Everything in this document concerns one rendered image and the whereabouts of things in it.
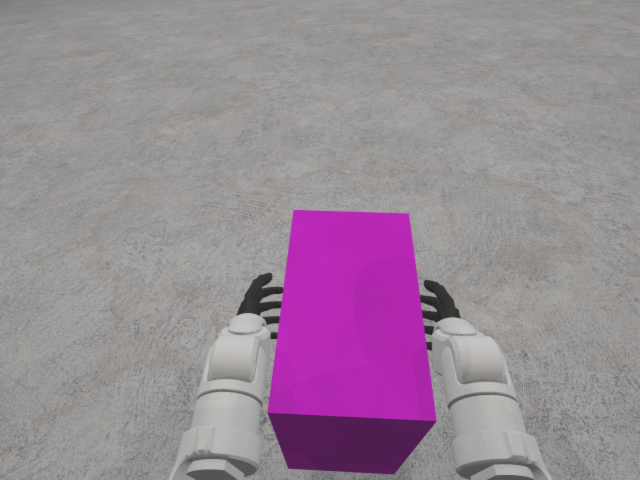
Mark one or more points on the robot left forearm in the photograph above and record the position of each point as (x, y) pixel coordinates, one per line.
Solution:
(223, 441)

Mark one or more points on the robot right forearm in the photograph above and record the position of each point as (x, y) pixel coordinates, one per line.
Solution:
(491, 442)

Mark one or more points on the right robot hand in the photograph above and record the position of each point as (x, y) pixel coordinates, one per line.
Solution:
(444, 305)

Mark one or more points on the carton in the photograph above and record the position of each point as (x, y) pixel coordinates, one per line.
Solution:
(351, 388)

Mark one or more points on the left robot hand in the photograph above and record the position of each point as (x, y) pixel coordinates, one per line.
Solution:
(253, 296)

